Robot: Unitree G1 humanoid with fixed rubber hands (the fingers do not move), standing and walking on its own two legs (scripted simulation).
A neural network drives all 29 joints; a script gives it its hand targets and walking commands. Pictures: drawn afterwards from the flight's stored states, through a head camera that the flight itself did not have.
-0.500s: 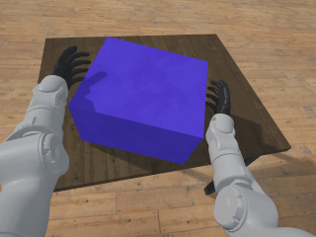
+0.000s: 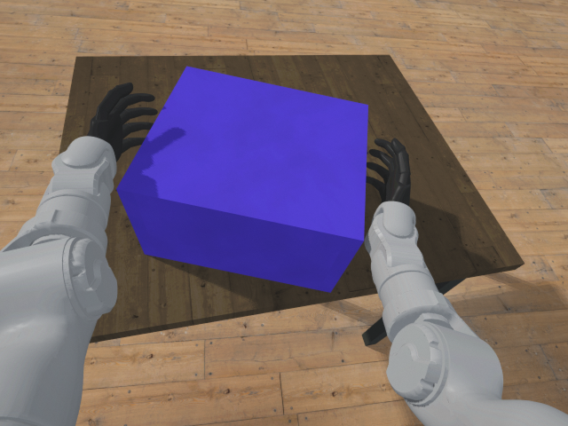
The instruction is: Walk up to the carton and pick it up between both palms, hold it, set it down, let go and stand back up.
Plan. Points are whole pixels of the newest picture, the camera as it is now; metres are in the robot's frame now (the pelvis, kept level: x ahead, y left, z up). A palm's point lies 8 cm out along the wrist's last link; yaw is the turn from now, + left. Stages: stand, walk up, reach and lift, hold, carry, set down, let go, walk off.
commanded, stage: set down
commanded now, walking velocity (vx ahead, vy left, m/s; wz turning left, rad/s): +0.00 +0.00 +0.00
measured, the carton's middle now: (258, 178) +0.49 -0.03 +0.01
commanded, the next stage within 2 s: none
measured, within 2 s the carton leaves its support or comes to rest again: neither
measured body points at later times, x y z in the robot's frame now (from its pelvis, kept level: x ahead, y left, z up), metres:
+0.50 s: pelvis -0.02 +0.00 -0.02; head +0.06 +0.05 +0.42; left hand +0.52 +0.18 +0.10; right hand +0.39 -0.21 +0.06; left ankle -0.01 +0.07 -0.74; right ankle -0.02 -0.14 -0.74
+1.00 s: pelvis -0.02 +0.01 -0.03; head +0.06 +0.07 +0.41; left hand +0.51 +0.19 +0.09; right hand +0.38 -0.22 +0.06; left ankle -0.01 +0.07 -0.74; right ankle -0.02 -0.14 -0.74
